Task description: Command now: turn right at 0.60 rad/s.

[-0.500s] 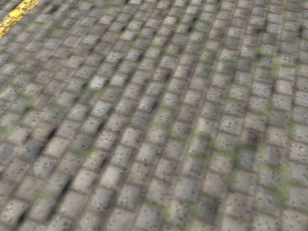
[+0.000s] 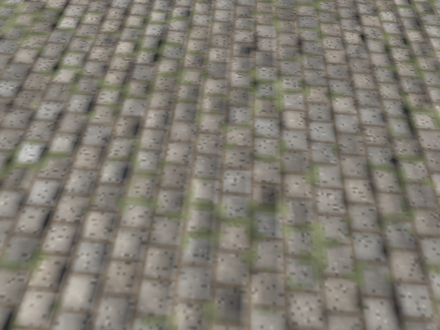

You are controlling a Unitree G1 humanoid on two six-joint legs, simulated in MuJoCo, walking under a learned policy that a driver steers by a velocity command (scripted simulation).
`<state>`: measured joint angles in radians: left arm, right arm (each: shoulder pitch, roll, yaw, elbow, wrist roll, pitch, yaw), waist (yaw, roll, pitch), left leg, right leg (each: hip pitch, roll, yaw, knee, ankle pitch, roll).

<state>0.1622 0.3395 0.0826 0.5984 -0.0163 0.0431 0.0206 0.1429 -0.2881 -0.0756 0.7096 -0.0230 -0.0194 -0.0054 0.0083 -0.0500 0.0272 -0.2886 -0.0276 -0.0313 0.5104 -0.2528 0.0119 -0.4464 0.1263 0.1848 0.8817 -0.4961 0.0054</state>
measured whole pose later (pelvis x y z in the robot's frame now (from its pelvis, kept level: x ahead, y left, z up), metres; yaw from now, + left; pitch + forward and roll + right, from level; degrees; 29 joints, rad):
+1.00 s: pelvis +0.30 -0.08 +0.00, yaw -13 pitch +1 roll +1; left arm 0.30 0.30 0.04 0.76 -0.02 -0.07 0.00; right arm 0.21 -0.28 -0.05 0.75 0.00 -0.08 0.03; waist 0.00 -0.03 0.05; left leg -0.31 -0.06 0.07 0.44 -0.15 0.07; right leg -0.46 -0.06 0.05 1.19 -0.34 -0.02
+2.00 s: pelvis +0.85 -0.19 -0.01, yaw +6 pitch +1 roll -1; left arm 0.23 0.30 0.06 0.78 -0.02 -0.10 0.00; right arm 0.19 -0.30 -0.07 0.67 0.02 -0.04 0.04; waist 0.00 -0.01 0.07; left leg -0.41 -0.08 0.02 0.58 -0.18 0.10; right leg -0.34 -0.04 0.01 1.22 -0.43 0.01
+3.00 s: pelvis +1.35 -0.05 +0.01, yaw +18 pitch +1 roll +0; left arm 0.31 0.32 0.07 0.81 -0.03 -0.05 0.00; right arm 0.21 -0.25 -0.05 0.70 -0.01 -0.08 0.02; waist 0.01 -0.05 0.02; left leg -0.26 0.00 0.07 0.44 -0.19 0.02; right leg -0.49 -0.06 0.04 1.13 -0.35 0.00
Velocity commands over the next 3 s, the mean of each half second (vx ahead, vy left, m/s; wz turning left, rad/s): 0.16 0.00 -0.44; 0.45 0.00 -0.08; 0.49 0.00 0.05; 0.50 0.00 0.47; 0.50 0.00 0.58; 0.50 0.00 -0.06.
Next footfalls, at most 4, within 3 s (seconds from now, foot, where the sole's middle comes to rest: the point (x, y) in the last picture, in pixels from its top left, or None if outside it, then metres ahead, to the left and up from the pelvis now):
0.34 right None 0.01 -0.15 -0.77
0.84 left None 0.41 -0.02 -0.77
1.36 right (323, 275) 0.64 -0.32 -0.77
1.88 left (254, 192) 0.96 -0.12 -0.77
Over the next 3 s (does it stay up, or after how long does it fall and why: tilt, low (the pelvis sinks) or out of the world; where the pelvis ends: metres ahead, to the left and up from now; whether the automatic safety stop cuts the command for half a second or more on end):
stays up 1.35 -0.05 0.01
